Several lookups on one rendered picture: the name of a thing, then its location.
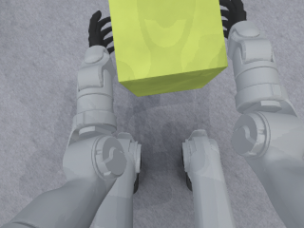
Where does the robot right upper arm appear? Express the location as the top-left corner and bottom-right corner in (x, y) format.
(231, 110), (304, 228)

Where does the carton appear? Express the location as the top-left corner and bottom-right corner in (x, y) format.
(108, 0), (228, 97)

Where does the right robot forearm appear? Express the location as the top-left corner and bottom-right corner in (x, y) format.
(227, 20), (301, 120)

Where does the right robot shin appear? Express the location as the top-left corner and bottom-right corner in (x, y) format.
(187, 129), (220, 181)

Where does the robot right hand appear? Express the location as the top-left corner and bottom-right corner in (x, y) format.
(218, 0), (247, 39)

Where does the left robot forearm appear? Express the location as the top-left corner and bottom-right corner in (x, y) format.
(66, 45), (118, 150)

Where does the robot left hand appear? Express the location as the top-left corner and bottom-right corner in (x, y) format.
(88, 10), (115, 54)

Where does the left robot shin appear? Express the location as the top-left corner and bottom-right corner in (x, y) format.
(117, 132), (138, 182)

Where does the robot left upper arm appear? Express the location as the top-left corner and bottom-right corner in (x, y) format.
(0, 134), (127, 228)

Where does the robot shin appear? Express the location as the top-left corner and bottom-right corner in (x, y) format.
(117, 132), (138, 182)
(187, 129), (220, 181)

